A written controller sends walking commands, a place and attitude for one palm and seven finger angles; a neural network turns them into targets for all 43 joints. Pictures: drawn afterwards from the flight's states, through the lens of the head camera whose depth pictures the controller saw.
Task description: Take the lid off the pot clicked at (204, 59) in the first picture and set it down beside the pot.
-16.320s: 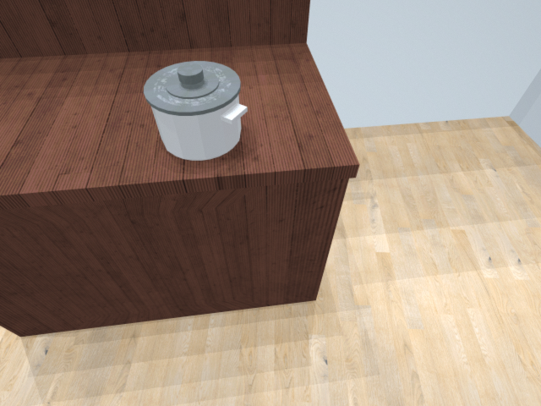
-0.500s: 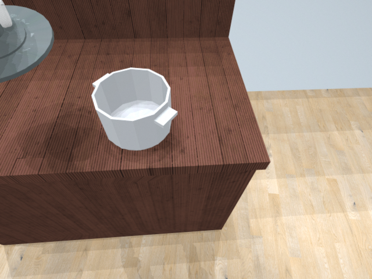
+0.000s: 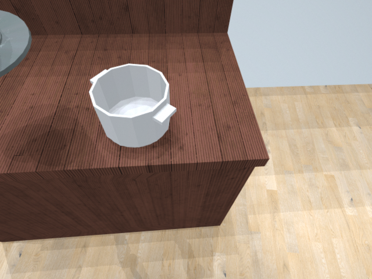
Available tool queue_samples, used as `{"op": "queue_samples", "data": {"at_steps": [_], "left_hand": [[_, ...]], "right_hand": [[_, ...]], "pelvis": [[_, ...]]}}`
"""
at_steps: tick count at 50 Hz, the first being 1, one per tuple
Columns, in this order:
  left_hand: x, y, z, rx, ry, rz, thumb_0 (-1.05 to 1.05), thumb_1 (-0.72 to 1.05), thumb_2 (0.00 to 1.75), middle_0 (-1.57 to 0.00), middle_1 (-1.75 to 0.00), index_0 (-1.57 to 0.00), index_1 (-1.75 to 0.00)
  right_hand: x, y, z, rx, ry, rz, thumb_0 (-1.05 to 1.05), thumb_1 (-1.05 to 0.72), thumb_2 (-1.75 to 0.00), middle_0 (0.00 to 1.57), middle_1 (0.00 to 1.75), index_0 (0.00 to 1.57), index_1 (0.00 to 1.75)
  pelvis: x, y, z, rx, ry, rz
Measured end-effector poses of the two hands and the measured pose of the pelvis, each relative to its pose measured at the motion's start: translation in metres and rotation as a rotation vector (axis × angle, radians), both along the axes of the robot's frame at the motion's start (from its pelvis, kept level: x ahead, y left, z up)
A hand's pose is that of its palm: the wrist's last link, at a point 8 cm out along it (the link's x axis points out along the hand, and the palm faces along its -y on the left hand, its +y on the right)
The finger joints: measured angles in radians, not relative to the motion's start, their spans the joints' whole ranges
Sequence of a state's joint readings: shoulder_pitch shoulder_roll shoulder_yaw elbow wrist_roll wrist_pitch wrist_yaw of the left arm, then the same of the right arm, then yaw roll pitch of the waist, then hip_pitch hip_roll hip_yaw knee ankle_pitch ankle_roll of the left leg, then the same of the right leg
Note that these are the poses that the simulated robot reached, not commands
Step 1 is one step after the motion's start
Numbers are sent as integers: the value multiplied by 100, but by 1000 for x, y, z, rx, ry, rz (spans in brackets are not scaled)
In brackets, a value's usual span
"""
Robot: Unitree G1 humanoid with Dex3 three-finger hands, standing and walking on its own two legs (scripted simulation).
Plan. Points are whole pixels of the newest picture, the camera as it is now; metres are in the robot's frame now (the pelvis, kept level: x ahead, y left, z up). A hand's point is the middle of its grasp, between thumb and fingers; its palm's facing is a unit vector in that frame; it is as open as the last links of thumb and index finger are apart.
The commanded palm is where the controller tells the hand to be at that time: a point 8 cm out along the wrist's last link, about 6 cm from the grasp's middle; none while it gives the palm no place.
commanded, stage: lower the lid onto the table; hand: left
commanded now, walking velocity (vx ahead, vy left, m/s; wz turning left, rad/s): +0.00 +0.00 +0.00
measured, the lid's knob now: out of the picture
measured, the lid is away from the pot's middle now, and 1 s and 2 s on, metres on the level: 0.25 0.24 0.23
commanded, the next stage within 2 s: none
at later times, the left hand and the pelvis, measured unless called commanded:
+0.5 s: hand out of the picture +0.48 +0.32 +0.25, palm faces -0.27 -0.27 -0.92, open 7.6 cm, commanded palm +0.49 +0.33 +0.32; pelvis +0.01 +0.00 +0.00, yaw -1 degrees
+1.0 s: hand out of the picture +0.47 +0.33 +0.22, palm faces -0.35 -0.25 -0.90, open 7.6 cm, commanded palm +0.50 +0.33 +0.28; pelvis +0.00 +0.01 +0.00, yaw +0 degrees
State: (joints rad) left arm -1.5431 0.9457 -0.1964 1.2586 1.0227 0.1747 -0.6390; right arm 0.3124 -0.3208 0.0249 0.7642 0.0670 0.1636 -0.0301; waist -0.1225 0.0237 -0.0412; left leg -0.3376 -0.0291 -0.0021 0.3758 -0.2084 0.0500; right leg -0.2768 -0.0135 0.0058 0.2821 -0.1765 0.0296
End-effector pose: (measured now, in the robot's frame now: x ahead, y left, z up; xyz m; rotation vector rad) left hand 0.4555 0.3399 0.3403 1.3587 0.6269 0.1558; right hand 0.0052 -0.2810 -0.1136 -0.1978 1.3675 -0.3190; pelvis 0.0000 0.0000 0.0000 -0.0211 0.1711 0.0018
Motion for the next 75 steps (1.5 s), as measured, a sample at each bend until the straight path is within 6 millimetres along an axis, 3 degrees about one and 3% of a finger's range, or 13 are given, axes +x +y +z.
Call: {"op": "queue_samples", "data": {"at_steps": [9, 25, 46, 75], "left_hand": [[7, -6, -9, -38, 17, 27, 0, 24, 63, -66, -101, -68, -102], [26, -14, -29, -49, 23, -14, 1, 24, 63, -66, -101, -68, -102], [13, -1, -59, -42, 82, -34, 0, 24, 63, -66, -100, -68, -102], [28, -16, -95, -61, 125, -119, 0, 24, 63, -66, -100, -67, -102]], "right_hand": [[4, 0, 2, -7, -40, 7, 1, -91, -90, 21, 30, 20, 30], [-7, 1, 1, -5, -11, -26, 1, -91, -90, 21, 30, 20, 30], [-3, 4, 2, -18, -28, -18, 1, -91, -90, 21, 30, 20, 30], [-50, 7, 3, -38, 56, -90, 1, -90, -90, 21, 30, 20, 30]], "pelvis": [[1, 1, 0, 2, 6, -4], [8, 0, -2, 0, 20, -14], [1, 5, -4, -7, 12, -6], [-3, 7, -8, -13, 40, -22]]}}
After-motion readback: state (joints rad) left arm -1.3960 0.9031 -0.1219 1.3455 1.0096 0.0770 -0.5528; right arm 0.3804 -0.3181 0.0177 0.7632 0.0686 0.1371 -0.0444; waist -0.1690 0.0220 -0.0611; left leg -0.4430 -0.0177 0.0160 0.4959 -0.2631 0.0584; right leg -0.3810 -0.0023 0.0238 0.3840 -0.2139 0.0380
